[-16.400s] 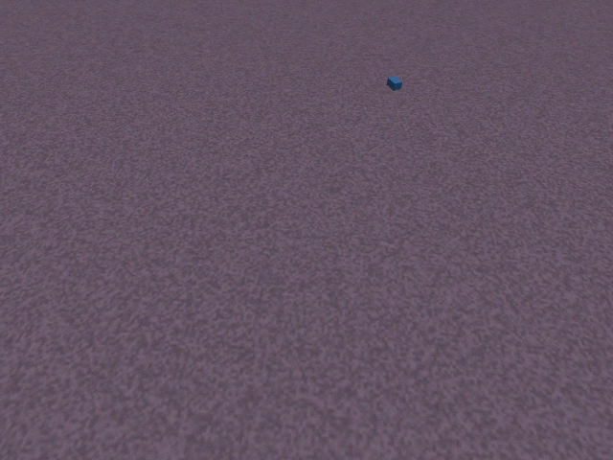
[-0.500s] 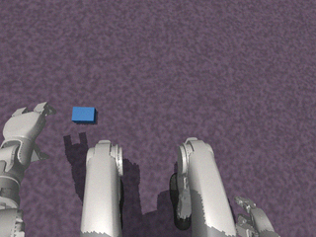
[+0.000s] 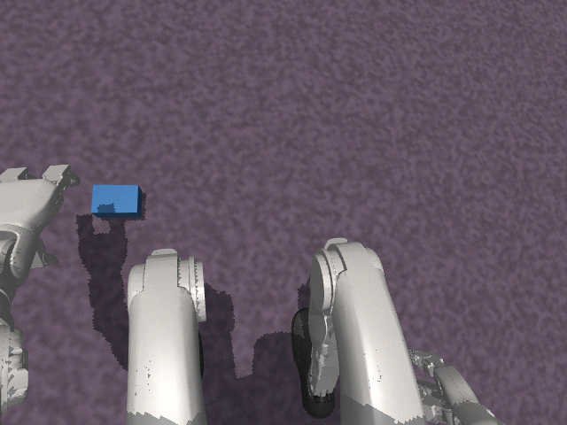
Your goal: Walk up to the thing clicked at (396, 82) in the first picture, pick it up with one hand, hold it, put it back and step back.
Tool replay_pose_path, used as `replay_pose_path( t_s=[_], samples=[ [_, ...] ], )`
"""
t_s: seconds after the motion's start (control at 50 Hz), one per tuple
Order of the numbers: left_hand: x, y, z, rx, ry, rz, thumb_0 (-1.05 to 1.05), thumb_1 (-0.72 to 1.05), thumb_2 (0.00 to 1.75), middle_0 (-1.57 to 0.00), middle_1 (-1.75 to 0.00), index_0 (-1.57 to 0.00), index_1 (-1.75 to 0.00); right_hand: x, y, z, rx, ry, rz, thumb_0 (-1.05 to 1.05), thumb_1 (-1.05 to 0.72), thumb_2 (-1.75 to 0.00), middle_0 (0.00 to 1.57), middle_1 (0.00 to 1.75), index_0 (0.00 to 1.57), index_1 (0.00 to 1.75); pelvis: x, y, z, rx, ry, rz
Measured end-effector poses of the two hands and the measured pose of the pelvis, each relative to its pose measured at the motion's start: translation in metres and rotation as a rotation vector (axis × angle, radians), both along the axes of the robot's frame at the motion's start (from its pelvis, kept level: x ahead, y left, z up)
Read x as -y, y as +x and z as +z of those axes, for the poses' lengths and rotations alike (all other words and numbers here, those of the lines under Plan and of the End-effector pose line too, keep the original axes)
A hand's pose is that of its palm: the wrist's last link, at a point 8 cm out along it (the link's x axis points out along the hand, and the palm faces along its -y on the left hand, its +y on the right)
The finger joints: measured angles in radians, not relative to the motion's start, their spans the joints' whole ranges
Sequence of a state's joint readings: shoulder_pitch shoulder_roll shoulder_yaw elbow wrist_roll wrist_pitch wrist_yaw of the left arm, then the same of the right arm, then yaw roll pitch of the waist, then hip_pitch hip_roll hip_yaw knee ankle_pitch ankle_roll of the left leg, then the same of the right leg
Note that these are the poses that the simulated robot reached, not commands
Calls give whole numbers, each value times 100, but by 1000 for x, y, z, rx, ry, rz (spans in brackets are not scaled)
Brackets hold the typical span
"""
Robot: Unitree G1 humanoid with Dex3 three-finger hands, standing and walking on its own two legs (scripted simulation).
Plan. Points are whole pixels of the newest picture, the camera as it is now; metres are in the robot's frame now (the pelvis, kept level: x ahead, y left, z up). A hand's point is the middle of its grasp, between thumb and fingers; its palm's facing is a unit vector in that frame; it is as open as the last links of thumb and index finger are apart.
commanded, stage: rise first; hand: left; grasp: from above
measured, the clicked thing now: (117, 201) +0.46 +0.27 -0.32
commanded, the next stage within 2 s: approach in 0.80 s
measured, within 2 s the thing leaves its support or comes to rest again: neither
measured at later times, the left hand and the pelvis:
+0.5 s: hand (59, 217) +0.39 +0.32 -0.19, palm faces -0.47 -0.08 -0.88, open 12.2 cm; pelvis +0.01 +0.00 -0.02, yaw -1 degrees
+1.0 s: hand (65, 213) +0.40 +0.32 -0.21, palm faces -0.47 -0.07 -0.88, open 12.4 cm; pelvis +0.01 +0.00 -0.03, yaw -1 degrees
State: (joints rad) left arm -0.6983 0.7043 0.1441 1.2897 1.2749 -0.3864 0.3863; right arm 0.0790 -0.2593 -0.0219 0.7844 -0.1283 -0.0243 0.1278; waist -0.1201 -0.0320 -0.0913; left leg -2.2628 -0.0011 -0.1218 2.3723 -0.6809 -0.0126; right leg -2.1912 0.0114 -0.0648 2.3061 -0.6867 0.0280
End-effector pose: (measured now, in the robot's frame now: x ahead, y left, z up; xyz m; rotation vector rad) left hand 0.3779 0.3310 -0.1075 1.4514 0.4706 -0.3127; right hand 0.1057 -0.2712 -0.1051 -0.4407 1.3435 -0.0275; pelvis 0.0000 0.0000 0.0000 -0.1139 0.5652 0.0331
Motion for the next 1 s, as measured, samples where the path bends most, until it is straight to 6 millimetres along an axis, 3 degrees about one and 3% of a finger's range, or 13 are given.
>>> replay_pose_path(
  t_s=[0.32, 1.0],
  samples=[
    [8, 16, -22, 12, 20, -26, 0, -23, 76, -33, -74, -35, -73, 4, -13, -20, -57, -8, 2, 0, -90, -89, 20, 30, 20, 30, 2, 4, -19, 3, 6, -8],
    [11, 33, -46, 16, 20, -30, 0, -23, 76, -33, -75, -34, -74, 2, -11, -22, -80, -20, 48, 0, -90, -89, 20, 30, 20, 30, 0, 9, -28, 1, -11, -15]
  ],
)
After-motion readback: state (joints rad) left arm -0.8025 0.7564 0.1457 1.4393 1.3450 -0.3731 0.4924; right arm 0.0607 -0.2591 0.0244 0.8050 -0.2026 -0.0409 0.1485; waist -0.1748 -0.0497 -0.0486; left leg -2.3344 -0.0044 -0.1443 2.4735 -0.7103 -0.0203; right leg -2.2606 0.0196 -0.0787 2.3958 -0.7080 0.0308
